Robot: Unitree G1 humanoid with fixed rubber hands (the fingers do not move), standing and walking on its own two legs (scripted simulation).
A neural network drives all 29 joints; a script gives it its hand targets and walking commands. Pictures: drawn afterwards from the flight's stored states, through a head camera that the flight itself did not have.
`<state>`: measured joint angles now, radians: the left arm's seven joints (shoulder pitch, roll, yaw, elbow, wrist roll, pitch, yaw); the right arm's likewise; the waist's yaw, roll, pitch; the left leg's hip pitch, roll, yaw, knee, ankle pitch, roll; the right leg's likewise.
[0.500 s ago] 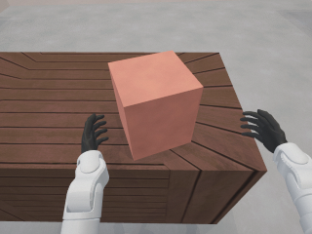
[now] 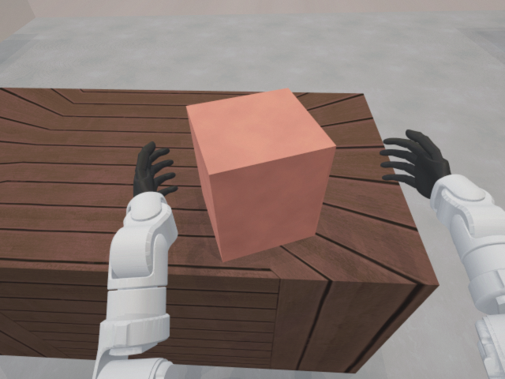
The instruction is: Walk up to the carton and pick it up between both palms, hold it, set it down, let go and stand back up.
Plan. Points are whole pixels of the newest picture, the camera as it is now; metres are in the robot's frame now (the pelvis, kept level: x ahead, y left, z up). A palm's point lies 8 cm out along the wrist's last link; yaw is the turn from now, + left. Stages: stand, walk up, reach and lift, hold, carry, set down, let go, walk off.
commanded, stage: reach and lift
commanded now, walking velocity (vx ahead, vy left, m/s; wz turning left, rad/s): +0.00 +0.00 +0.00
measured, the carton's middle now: (255, 175) +0.48 +0.04 +0.04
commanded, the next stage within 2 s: none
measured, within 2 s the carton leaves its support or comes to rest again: neither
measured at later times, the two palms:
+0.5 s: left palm (154, 158) +0.37 +0.19 +0.18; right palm (402, 128) +0.45 -0.19 +0.19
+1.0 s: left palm (146, 130) +0.41 +0.21 +0.20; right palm (384, 98) +0.49 -0.16 +0.22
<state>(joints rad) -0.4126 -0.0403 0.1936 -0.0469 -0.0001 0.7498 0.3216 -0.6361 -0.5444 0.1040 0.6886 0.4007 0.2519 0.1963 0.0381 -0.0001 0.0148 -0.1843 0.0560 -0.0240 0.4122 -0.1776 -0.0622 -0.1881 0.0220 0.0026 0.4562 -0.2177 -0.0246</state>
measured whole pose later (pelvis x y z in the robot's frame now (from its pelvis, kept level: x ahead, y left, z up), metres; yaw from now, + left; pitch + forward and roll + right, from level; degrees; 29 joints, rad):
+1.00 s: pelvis +0.02 +0.00 +0.00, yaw +0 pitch +1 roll +0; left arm -0.95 0.04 0.24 0.58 0.00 0.63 0.31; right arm -1.16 -0.54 0.22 1.15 0.45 0.31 0.19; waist 0.16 0.01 -0.02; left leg -0.25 0.06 -0.02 0.41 -0.19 -0.06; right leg -0.24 0.03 0.00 0.43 -0.22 -0.02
